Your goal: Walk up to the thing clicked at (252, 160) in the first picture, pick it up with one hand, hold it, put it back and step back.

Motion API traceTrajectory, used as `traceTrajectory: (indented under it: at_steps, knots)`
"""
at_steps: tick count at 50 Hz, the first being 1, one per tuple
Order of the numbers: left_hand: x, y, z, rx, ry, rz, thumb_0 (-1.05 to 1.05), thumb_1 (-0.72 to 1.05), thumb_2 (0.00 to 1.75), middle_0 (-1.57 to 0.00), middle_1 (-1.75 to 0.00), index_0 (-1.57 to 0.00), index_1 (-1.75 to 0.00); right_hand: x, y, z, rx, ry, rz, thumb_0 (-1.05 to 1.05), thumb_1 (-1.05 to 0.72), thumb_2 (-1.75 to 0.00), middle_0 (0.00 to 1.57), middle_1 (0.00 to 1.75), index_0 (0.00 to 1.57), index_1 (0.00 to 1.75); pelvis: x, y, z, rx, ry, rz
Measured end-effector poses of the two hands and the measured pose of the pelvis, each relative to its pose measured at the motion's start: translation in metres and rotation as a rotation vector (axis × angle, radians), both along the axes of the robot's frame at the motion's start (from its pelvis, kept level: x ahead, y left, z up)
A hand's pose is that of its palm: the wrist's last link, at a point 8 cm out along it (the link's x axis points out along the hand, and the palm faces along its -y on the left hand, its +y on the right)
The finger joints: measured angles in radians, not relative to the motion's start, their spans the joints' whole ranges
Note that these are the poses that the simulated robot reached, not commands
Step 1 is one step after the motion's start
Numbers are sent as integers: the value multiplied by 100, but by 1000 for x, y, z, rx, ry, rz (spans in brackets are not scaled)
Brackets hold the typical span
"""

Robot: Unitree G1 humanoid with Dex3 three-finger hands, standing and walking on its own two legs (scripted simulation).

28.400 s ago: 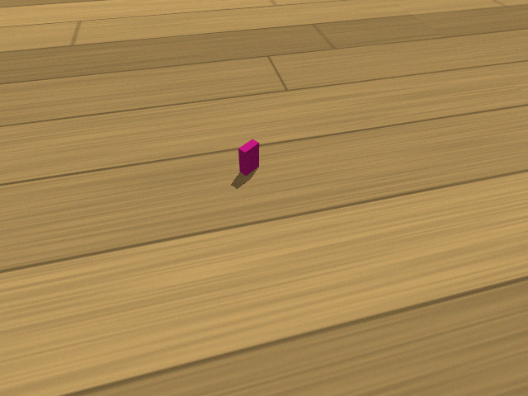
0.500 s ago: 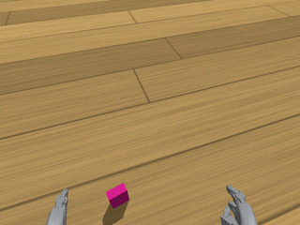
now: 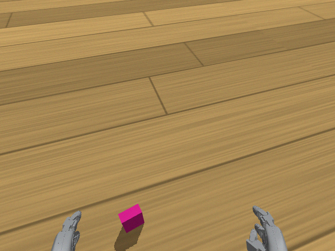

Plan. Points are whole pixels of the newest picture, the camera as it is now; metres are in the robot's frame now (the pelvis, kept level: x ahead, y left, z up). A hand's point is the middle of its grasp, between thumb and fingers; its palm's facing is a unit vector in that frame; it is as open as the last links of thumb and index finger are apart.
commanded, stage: stand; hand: left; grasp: from the side
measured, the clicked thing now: (132, 218) +0.41 +0.17 -0.64
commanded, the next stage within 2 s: none
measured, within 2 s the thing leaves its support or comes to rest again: neither
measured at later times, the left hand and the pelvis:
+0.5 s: hand out of the picture +0.06 +0.26 -0.12, palm faces +0.01 -0.94 -0.34, open 7.6 cm; pelvis -0.01 +0.01 +0.04, yaw +1 degrees
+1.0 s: hand out of the picture +0.03 +0.26 -0.10, palm faces +0.02 -0.94 -0.35, open 7.4 cm; pelvis -0.02 +0.01 +0.05, yaw +1 degrees
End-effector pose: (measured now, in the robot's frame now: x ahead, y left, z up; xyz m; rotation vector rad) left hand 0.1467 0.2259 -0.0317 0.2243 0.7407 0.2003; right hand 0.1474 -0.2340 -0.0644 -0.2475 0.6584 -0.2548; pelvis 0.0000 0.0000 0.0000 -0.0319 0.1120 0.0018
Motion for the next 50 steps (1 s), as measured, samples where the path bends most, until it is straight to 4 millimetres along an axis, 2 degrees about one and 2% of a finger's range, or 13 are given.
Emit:
traceTrajectory:
  at_steps: [5, 9, 14, 19, 26, 32, 40, 50]
  knots:
    - [0, 1, -2, 12, -8, -24, -1, -3, 56, -18, -25, -18, -25, -1, 0, -1, -15, 19, 26, 1, -90, -90, 20, 30, 20, 30, -2, 1, 1, 3, -16, 1]
    - [-3, 17, -24, 41, 49, -102, -1, 26, 73, -20, -28, -19, -28, -12, -10, -16, -40, 213, 134, 1, -90, -90, 20, 30, 20, 30, -7, 1, 7, 22, -65, 6]
    - [-29, 44, -40, 47, 175, -66, 0, 59, 83, -20, -29, -20, -29, -36, -31, -16, -32, 342, 99, 1, -90, -90, 20, 30, 20, 31, -8, 3, 16, 29, -97, 8]
    - [-63, 64, -47, 58, 305, -11, 0, 78, 87, -20, -29, -20, -30, -61, -43, -13, -37, 436, 49, 1, -90, -90, 20, 30, 20, 30, -6, 7, 26, 26, -123, 13]
    - [-103, 74, -47, 48, 443, 46, 0, 87, 89, -20, -30, -20, -30, -85, -41, -11, -16, 534, 27, 1, -90, -90, 20, 30, 20, 30, -6, 11, 40, 27, -152, 18]
    - [-121, 74, -44, 40, 508, 68, 0, 89, 90, -20, -30, -20, -30, -91, -33, -12, 15, 569, 28, 1, -90, -90, 20, 30, 20, 30, -8, 12, 48, 30, -170, 23]
    - [-125, 74, -38, 42, 523, 80, 0, 90, 90, -20, -30, -20, -30, -90, -31, -12, 32, 572, 30, 1, -90, -90, 20, 30, 20, 30, -12, 11, 52, 34, -187, 24]
    - [-122, 74, -34, 52, 517, 82, 0, 90, 90, -20, -30, -20, -30, -95, -43, -10, 26, 584, 15, 1, -90, -90, 20, 30, 20, 30, -16, 6, 54, 34, -185, 24]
